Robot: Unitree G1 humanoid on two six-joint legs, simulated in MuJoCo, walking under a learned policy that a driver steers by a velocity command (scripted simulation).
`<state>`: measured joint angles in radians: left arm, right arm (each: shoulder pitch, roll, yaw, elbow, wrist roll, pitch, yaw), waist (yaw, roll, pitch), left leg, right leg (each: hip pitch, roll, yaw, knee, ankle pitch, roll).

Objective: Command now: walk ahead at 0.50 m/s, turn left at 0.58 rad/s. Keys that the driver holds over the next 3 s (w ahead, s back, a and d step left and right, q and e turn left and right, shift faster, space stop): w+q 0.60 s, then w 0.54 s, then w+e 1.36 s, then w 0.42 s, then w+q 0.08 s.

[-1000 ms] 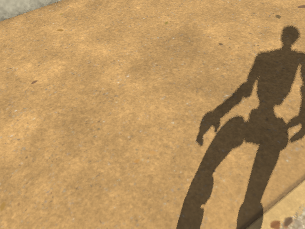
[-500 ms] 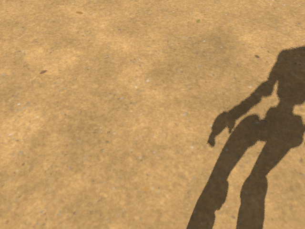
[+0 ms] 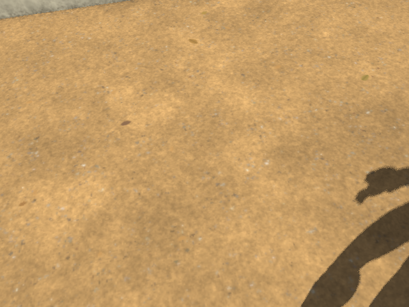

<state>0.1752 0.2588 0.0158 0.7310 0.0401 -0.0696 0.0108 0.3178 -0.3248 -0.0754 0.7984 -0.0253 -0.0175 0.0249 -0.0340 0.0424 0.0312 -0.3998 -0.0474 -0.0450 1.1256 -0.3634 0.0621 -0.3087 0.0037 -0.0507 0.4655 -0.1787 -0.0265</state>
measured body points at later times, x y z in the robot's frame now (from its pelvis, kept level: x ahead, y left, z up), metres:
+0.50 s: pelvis +0.25 +0.07 -0.01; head +0.29 +0.09 +0.44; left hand +0.22 +0.34 -0.14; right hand +0.48 -0.13 -0.11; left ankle +0.29 +0.13 -0.74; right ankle +0.18 -0.10 -0.64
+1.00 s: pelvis +0.54 +0.14 -0.01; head +0.57 +0.14 +0.44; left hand +0.57 +0.44 -0.11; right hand +0.67 -0.11 -0.15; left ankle +0.34 +0.15 -0.66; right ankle +0.64 +0.10 -0.74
